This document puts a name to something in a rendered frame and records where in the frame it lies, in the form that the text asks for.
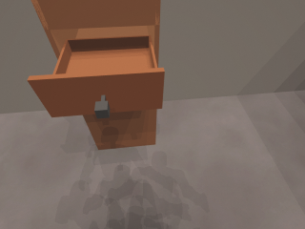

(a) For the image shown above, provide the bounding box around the cabinet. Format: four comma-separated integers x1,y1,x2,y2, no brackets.
31,0,161,150

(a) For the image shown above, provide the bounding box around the drawer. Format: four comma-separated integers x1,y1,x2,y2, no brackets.
27,35,165,117

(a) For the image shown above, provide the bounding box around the handle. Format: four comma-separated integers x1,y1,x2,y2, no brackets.
94,94,111,119

